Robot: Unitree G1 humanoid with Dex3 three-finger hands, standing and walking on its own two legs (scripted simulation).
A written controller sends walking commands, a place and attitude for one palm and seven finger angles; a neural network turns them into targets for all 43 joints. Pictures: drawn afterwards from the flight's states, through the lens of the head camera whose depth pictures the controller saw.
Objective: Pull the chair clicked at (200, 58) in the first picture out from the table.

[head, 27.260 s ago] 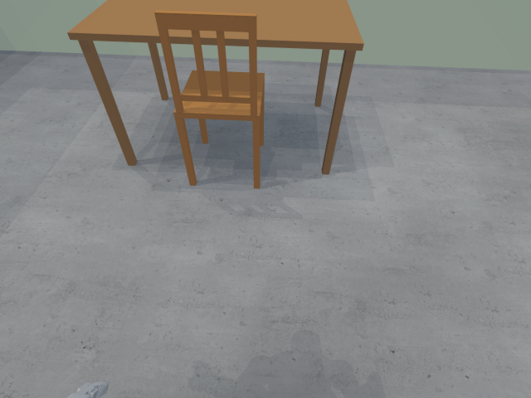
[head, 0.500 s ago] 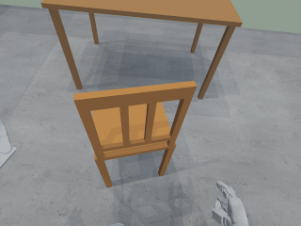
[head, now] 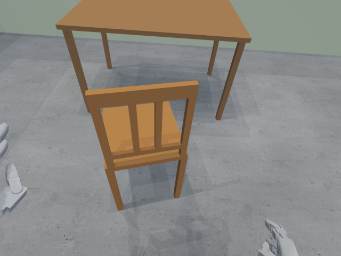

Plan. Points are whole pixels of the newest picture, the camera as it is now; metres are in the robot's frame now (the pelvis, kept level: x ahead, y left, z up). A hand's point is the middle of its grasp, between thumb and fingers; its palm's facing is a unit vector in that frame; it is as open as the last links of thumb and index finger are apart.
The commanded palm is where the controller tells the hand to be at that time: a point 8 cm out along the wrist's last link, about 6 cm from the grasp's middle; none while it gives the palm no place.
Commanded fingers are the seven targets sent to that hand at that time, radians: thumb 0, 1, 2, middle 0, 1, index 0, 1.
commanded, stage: stop stepping back and stand still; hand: left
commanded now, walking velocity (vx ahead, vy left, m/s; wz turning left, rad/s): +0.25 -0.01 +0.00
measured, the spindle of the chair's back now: (134, 129) +0.56 +0.16 -0.10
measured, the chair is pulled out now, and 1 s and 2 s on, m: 0.65 0.65 0.65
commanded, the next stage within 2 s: let the arm hang, fingers relaxed in 1.00 s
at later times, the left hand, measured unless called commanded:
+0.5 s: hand out of the picture +0.14 +0.28 +0.17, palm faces +0.44 -0.77 -0.45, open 7.4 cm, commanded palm +0.08 +0.31 +0.18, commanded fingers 0.00 0.90 0.90 -0.20 -0.30 -0.20 -0.30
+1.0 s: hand (37, 181) +0.19 +0.23 +0.17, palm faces +0.34 -0.80 -0.49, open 7.4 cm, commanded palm +0.13 +0.28 +0.18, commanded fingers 0.00 0.90 0.90 -0.20 -0.30 -0.20 -0.30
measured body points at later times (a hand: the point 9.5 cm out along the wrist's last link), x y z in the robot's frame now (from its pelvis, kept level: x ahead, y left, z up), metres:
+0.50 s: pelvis -0.05 +0.01 +0.00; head -0.07 +0.03 +0.45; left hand +0.11 +0.32 +0.19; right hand +0.07 -0.22 -0.10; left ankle -0.01 +0.10 -0.74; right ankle -0.07 -0.11 -0.67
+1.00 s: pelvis -0.03 -0.01 +0.00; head -0.01 +0.00 +0.45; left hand +0.17 +0.28 +0.20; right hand +0.14 -0.27 -0.07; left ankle -0.02 +0.10 -0.74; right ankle -0.07 -0.11 -0.74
